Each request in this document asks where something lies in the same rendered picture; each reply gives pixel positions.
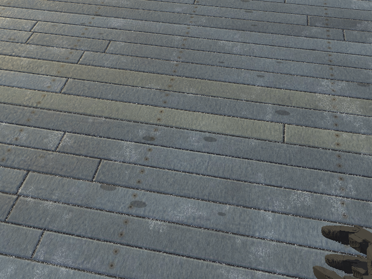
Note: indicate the robot right hand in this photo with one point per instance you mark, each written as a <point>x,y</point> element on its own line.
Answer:
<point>360,240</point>

